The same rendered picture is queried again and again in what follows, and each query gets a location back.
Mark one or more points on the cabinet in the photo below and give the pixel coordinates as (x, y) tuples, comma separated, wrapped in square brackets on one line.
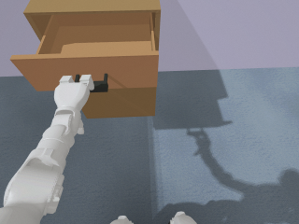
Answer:
[(113, 103)]

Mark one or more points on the left robot forearm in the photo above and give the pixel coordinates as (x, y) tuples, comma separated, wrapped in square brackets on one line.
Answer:
[(53, 148)]

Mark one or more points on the drawer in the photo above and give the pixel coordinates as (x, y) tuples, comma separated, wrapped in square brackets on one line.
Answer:
[(121, 45)]

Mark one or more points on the robot right thigh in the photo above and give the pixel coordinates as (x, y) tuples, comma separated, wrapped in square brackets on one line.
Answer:
[(182, 219)]

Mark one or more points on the left robot upper arm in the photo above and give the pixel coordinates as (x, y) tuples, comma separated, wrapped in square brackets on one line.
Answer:
[(35, 193)]

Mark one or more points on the handle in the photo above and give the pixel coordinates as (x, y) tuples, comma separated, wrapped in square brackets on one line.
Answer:
[(99, 85)]

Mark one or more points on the left robot hand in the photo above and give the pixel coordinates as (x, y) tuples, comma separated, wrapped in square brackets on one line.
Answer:
[(74, 94)]

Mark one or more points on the robot left shin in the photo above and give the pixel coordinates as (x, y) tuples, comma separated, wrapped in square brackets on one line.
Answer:
[(123, 217)]

